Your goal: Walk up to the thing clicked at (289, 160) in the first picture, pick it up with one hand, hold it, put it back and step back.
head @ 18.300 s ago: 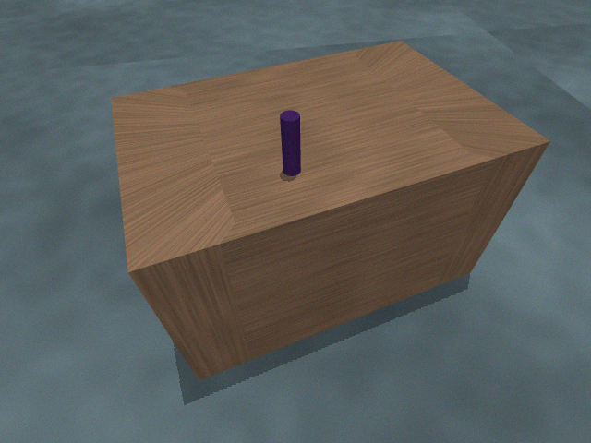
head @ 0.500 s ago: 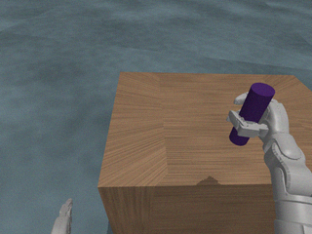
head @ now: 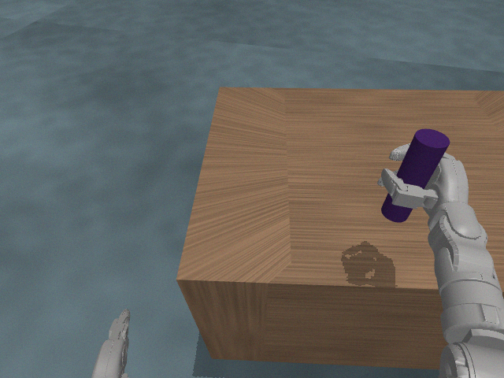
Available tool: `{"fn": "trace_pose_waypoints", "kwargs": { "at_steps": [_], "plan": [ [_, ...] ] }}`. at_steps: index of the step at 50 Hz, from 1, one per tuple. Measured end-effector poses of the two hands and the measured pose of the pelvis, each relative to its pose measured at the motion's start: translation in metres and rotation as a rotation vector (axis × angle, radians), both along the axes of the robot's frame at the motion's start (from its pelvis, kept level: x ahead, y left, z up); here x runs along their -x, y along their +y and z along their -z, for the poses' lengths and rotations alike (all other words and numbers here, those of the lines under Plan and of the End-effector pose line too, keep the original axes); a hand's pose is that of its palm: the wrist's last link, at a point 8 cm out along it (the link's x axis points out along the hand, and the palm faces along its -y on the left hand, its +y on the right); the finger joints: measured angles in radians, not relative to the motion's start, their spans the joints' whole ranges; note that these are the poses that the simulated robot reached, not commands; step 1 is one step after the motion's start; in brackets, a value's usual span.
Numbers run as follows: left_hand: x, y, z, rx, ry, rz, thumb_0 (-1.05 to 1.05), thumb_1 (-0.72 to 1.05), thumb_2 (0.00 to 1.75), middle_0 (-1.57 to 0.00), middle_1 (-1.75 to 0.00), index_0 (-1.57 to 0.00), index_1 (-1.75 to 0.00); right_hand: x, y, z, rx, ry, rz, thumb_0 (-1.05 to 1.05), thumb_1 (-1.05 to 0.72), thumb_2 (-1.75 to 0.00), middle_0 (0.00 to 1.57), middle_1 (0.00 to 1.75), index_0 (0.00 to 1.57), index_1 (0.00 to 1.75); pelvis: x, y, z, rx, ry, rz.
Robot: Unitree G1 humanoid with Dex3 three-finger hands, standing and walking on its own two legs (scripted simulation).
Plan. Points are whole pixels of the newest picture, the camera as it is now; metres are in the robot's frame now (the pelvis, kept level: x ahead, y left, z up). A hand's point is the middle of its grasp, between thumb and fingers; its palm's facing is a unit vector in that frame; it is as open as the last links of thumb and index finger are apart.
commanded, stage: crouch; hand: right
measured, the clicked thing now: (411, 179) +0.41 -0.20 +0.12
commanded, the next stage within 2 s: lower in 0.62 s
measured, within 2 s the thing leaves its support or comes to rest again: rests again in 1.62 s
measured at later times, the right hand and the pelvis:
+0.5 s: hand (393, 184) +0.45 -0.20 +0.06, palm faces +0.07 +1.00 +0.03, open 6.0 cm; pelvis +0.01 -0.01 -0.02, yaw +1 degrees
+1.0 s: hand (386, 193) +0.47 -0.20 +0.02, palm faces +0.09 +1.00 +0.03, open 6.0 cm; pelvis +0.00 -0.02 -0.04, yaw +1 degrees
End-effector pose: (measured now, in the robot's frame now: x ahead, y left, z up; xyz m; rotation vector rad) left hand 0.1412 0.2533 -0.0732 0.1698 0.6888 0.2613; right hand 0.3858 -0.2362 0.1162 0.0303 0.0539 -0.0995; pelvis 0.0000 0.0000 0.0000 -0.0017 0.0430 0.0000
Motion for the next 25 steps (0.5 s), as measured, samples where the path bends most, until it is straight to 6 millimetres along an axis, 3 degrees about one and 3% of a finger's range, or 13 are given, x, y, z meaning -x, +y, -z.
{"fn": "trace_pose_waypoints", "kwargs": {
  "at_steps": [8,25],
  "plan": [
    [0.007,0.002,0.002,-0.023,0.035,-0.025,-0.01,-0.54,0.06,-0.06,-0.05,-0.05,-0.05,-0.018,-0.004,0.019,-0.007,0.003,-0.018,-0.01,-0.08,-1.14,0.99,1.10,0.96,1.13,-0.001,-0.004,0.004,-0.004,0.046,-0.010],
    [0.000,-0.005,-0.002,-0.059,0.017,-0.010,-0.01,-0.54,0.06,-0.06,-0.05,-0.06,-0.05,-0.040,-0.012,0.053,-0.005,-0.005,-0.026,-0.01,-0.09,-1.13,0.98,1.11,0.95,1.14,-0.006,-0.011,0.017,-0.017,0.131,-0.015]
  ]
}}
